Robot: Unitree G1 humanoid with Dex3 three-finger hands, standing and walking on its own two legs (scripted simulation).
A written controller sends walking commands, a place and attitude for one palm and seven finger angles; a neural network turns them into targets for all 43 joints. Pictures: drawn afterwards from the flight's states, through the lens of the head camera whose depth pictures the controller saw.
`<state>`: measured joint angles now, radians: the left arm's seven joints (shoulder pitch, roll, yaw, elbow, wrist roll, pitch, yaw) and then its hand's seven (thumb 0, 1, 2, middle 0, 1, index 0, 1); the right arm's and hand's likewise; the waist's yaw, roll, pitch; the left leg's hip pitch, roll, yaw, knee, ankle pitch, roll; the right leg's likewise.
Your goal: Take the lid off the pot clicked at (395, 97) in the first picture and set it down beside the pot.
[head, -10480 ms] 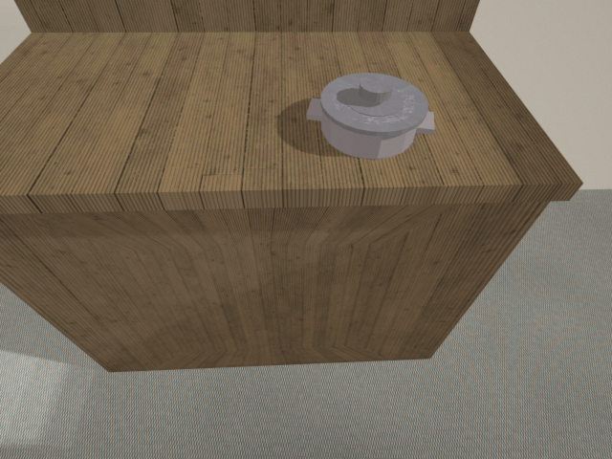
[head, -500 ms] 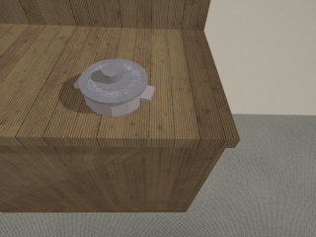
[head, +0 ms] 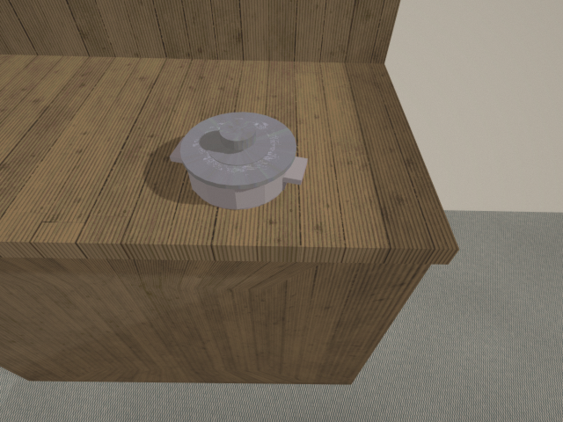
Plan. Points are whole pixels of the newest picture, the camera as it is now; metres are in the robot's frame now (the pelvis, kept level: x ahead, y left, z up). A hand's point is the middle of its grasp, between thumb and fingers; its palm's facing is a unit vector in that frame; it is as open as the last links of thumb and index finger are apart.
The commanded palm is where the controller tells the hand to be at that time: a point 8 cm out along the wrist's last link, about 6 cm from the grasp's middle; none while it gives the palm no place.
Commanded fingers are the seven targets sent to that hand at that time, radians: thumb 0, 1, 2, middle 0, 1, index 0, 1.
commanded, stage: come to a stop and stand still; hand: left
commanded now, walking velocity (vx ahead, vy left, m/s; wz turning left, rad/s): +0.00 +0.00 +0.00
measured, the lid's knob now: (238, 134) +0.48 +0.10 +0.16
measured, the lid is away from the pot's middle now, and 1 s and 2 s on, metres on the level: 0.00 0.00 0.00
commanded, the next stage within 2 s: look again from close up in 0.24 s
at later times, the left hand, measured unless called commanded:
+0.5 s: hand out of the picture +0.03 +0.17 -0.18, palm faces +0.03 -0.99 -0.17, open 7.4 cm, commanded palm none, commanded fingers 0.00 0.90 0.90 -0.20 -0.30 -0.20 -0.30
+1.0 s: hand out of the picture +0.02 +0.17 -0.18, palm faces +0.03 -0.99 -0.16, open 7.4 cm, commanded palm none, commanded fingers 0.00 0.90 0.90 -0.20 -0.30 -0.20 -0.30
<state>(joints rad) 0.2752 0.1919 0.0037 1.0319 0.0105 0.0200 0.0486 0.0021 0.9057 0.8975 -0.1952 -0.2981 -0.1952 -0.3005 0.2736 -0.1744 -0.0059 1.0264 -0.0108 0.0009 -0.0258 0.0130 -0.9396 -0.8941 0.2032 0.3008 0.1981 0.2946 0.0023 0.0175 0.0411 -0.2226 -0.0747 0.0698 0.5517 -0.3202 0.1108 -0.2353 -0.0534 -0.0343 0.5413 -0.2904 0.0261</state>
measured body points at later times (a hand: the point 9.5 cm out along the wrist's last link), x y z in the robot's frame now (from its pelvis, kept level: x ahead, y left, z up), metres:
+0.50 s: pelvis +0.01 +0.01 +0.00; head +0.03 +0.02 +0.45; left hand +0.03 +0.23 -0.16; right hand +0.04 -0.23 -0.14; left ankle -0.01 +0.04 -0.73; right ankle +0.00 -0.15 -0.73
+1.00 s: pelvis +0.02 +0.00 +0.01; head +0.05 +0.02 +0.45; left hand +0.02 +0.22 -0.16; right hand +0.02 -0.22 -0.15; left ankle -0.01 +0.04 -0.73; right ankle +0.00 -0.15 -0.73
